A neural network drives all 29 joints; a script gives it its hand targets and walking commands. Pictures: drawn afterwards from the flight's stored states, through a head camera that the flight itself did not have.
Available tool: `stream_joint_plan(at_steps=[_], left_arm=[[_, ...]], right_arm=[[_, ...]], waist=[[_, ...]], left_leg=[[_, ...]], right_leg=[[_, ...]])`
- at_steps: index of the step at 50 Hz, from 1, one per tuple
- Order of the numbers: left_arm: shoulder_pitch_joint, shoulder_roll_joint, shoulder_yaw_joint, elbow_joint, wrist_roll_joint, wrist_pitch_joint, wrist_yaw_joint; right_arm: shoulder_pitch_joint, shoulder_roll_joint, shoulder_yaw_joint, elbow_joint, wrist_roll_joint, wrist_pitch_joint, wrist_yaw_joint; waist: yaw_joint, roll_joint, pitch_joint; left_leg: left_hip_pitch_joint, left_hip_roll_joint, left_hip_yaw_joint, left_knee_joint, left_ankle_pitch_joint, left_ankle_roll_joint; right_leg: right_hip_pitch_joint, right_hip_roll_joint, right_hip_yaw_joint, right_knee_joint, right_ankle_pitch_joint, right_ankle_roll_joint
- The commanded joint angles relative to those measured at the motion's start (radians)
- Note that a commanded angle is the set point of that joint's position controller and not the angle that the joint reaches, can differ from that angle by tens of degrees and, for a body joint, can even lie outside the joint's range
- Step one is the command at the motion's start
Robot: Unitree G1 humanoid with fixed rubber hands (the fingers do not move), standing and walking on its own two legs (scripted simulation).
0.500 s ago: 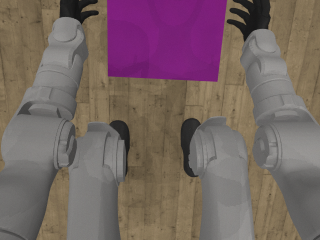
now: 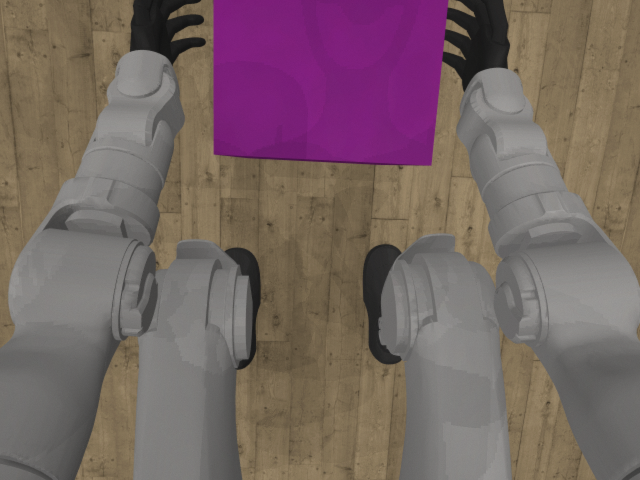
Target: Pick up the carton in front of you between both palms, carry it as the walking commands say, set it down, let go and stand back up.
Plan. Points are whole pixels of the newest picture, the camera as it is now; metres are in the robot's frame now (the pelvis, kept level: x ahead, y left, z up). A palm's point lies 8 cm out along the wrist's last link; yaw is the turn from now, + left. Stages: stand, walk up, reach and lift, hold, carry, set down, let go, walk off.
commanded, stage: reach and lift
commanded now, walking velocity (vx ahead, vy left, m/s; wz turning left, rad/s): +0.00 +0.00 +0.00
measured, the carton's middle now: (322, 78) +0.50 -0.01 -0.25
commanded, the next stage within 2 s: none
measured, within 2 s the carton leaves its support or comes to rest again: leaves its support in 0.38 s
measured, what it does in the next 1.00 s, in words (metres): rises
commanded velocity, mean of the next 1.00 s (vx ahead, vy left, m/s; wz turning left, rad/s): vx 0.00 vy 0.00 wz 0.00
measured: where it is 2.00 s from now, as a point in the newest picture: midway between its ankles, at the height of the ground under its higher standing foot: (312, 325)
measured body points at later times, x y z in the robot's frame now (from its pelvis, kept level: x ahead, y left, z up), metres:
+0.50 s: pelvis +0.01 +0.00 +0.00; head +0.34 +0.01 +0.30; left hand +0.53 +0.15 -0.15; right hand +0.52 -0.16 -0.15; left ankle +0.12 +0.13 -0.34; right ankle +0.12 -0.13 -0.34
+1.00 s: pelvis +0.01 +0.00 +0.12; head +0.25 +0.00 +0.50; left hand +0.49 +0.14 +0.05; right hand +0.49 -0.16 +0.05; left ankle +0.12 +0.13 -0.34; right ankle +0.12 -0.13 -0.34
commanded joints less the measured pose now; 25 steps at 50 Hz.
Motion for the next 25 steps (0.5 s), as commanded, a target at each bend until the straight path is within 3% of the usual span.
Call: stream_joint_plan(at_steps=[1, 2, 3, 4, 5, 6, 7, 8, 9, 10, 11, 12, 13, 14, 15, 16, 17, 18, 19, 20, 21, 22, 23, 24, 25], left_arm=[[-0.255, -0.056, -0.028, -0.039, -0.017, -0.027, -0.01], [-0.273, -0.075, -0.024, -0.055, 0.003, -0.032, -0.016], [-0.304, -0.053, 0.009, -0.064, 0.03, -0.032, -0.01], [-0.313, -0.073, -0.025, -0.037, 0.056, -0.016, -0.018], [-0.362, -0.178, -0.018, -0.055, 0.065, -0.021, -0.022], [-0.345, -0.316, -0.03, -0.014, 0.081, -0.03, -0.045], [-0.47, -0.399, -0.066, -0.082, 0.054, -0.034, -0.068], [-0.517, -0.607, -0.146, -0.069, 0.071, -0.019, -0.101], [-0.547, -0.705, -0.147, -0.068, 0.072, -0.002, -0.128], [-0.594, -0.715, -0.155, -0.131, 0.081, 0.006, -0.154], [-0.504, -0.853, -0.143, -0.069, 0.072, 0.028, -0.172], [-0.528, -0.837, -0.112, -0.114, 0.078, 0.027, -0.184], [-0.507, -0.866, -0.156, -0.137, 0.081, 0.032, -0.187], [-0.493, -0.894, -0.129, -0.121, 0.091, 0.033, -0.188], [-0.559, -0.957, -0.199, -0.178, 0.076, 0.039, -0.182], [-0.548, -1.002, -0.219, -0.257, 0.04, 0.036, -0.177], [-0.623, -1.065, -0.274, -0.399, -0.008, 0.031, -0.162], [-0.596, -1.044, -0.289, -0.371, 0.0, 0.06, -0.164], [-0.54, -1.091, -0.266, -0.381, 0.021, 0.084, -0.171], [-0.479, -1.143, -0.274, -0.364, -0.014, 0.093, -0.172], [-0.484, -1.148, -0.302, -0.397, -0.014, 0.102, -0.17], [-0.567, -1.16, -0.352, -0.564, -0.044, 0.099, -0.161], [-0.464, -1.156, -0.363, -0.499, -0.014, 0.135, -0.156], [-0.487, -1.184, -0.364, -0.534, -0.023, 0.153, -0.163], [-0.459, -1.225, -0.346, -0.574, 0.008, 0.157, -0.172]], right_arm=[[-0.224, -0.017, -0.001, -0.022, -0.045, -0.04, -0.009], [-0.215, 0.038, 0.03, 0.002, -0.023, -0.042, 0.005], [-0.294, 0.057, 0.015, -0.054, -0.02, -0.037, 0.003], [-0.311, 0.112, 0.012, -0.053, -0.019, -0.033, 0.015], [-0.331, 0.242, 0.074, -0.048, 0.002, -0.029, 0.032], [-0.344, 0.319, 0.056, -0.013, -0.025, -0.028, 0.051], [-0.519, 0.462, 0.122, -0.17, -0.021, -0.037, 0.078], [-0.497, 0.632, 0.151, -0.075, -0.021, -0.015, 0.119], [-0.516, 0.685, 0.125, -0.053, -0.069, -0.009, 0.146], [-0.58, 0.776, 0.164, -0.147, -0.076, 0.005, 0.167], [-0.523, 0.756, 0.125, -0.099, -0.113, 0.019, 0.182], [-0.591, 0.803, 0.166, -0.14, -0.099, 0.018, 0.192], [-0.546, 0.828, 0.134, -0.147, -0.108, 0.03, 0.208], [-0.567, 0.883, 0.176, -0.152, -0.1, 0.036, 0.205], [-0.606, 0.936, 0.219, -0.255, -0.076, 0.039, 0.205], [-0.645, 0.954, 0.25, -0.336, -0.028, 0.033, 0.197], [-0.639, 1.03, 0.291, -0.417, 0.007, 0.044, 0.185], [-0.662, 1.027, 0.303, -0.479, 0.004, 0.053, 0.172], [-0.554, 1.03, 0.278, -0.402, -0.006, 0.08, 0.181], [-0.584, 1.029, 0.307, -0.435, -0.017, 0.087, 0.172], [-0.613, 1.05, 0.293, -0.521, 0.001, 0.087, 0.173], [-0.558, 1.102, 0.349, -0.574, 0.019, 0.111, 0.167], [-0.573, 1.055, 0.348, -0.622, 0.019, 0.113, 0.164], [-0.614, 1.052, 0.339, -0.665, -0.017, 0.133, 0.17], [-0.513, 1.121, 0.314, -0.607, -0.05, 0.155, 0.176]], waist=[[-0.046, 0.027, -0.97], [-0.01, 0.006, -0.985], [-0.002, 0.027, -0.989], [-0.018, 0.026, -1.046], [0.042, 0.03, -1.077], [0.022, 0.067, -1.024], [0.034, -0.026, -1.072], [0.036, 0.009, -1.085], [0.002, 0.016, -1.007], [0.027, 0.007, -1.034], [-0.039, -0.013, -1.024], [0.017, -0.041, -1.057], [-0.007, 0.026, -1.105], [0.024, -0.006, -1.119], [0.042, -0.009, -1.262], [0.041, 0.016, -1.371], [0.021, 0.027, -1.472], [0.026, 0.0, -1.532], [0.016, 0.052, -1.503], [0.001, 0.015, -1.542], [0.012, 0.034, -1.619], [-0.024, 0.006, -1.69], [-0.016, 0.019, -1.719], [-0.045, 0.017, -1.707], [-0.041, 0.051, -1.677]], left_leg=[[0.503, -0.012, 0.042, -0.18, 0.105, 0.023], [0.517, -0.023, 0.045, -0.177, 0.132, 0.022], [0.527, 0.0, 0.023, -0.179, 0.171, 0.033], [0.54, -0.004, 0.039, -0.162, 0.177, 0.03], [0.568, -0.024, 0.064, -0.196, 0.147, 0.036], [0.525, -0.04, 0.09, -0.181, 0.128, 0.026], [0.517, -0.04, 0.067, -0.169, 0.179, 0.036], [0.51, -0.056, 0.074, -0.177, 0.156, 0.044], [0.49, -0.065, 0.053, -0.185, 0.155, 0.044], [0.504, -0.076, 0.07, -0.151, 0.189, 0.042], [0.496, -0.093, 0.065, -0.136, 0.219, 0.048], [0.474, -0.09, 0.085, -0.118, 0.227, 0.038], [0.561, -0.093, 0.089, -0.128, 0.284, 0.038], [0.512, -0.096, 0.114, -0.095, 0.285, 0.027], [0.602, -0.092, 0.094, -0.107, 0.319, 0.044], [0.647, -0.1, 0.125, -0.105, 0.358, 0.028], [0.722, -0.109, 0.105, -0.099, 0.432, 0.039], [0.719, -0.111, 0.1, -0.121, 0.453, 0.026], [0.722, -0.113, 0.096, -0.141, 0.42, 0.034], [0.767, -0.129, 0.106, -0.149, 0.428, 0.025], [0.833, -0.121, 0.105, -0.145, 0.409, 0.033], [0.857, -0.129, 0.115, -0.136, 0.448, 0.026], [0.87, -0.122, 0.103, -0.158, 0.455, 0.03], [0.846, -0.13, 0.118, -0.158, 0.418, 0.016], [0.833, -0.143, 0.12, -0.181, 0.395, 0.018]], right_leg=[[0.505, -0.018, -0.061, -0.186, 0.114, -0.014], [0.434, -0.006, -0.052, -0.204, 0.11, -0.015], [0.44, -0.013, -0.052, -0.181, 0.157, -0.011], [0.481, -0.005, -0.06, -0.174, 0.176, -0.001], [0.511, 0.037, -0.054, -0.205, 0.159, -0.004], [0.511, 0.04, -0.05, -0.195, 0.141, -0.02], [0.481, 0.036, -0.065, -0.164, 0.176, -0.009], [0.509, 0.061, -0.062, -0.174, 0.186, -0.007], [0.447, 0.068, -0.082, -0.143, 0.184, -0.014], [0.445, 0.081, -0.048, -0.157, 0.18, -0.027], [0.457, 0.08, -0.083, -0.147, 0.217, -0.022], [0.468, 0.084, -0.084, -0.137, 0.234, -0.018], [0.46, 0.089, -0.102, -0.132, 0.258, -0.021], [0.46, 0.103, -0.077, -0.144, 0.265, -0.028], [0.587, 0.104, -0.058, -0.116, 0.331, -0.025], [0.651, 0.117, -0.086, -0.122, 0.381, -0.022], [0.693, 0.111, -0.098, -0.086, 0.439, -0.024], [0.706, 0.12, -0.115, -0.099, 0.489, -0.026], [0.675, 0.126, -0.129, -0.119, 0.422, -0.028], [0.73, 0.122, -0.129, -0.146, 0.425, -0.031], [0.722, 0.117, -0.14, -0.13, 0.394, -0.023], [0.765, 0.131, -0.125, -0.147, 0.448, -0.024], [0.78, 0.137, -0.137, -0.16, 0.457, -0.024], [0.819, 0.136, -0.138, -0.178, 0.425, -0.016], [0.768, 0.141, -0.147, -0.19, 0.388, -0.025]])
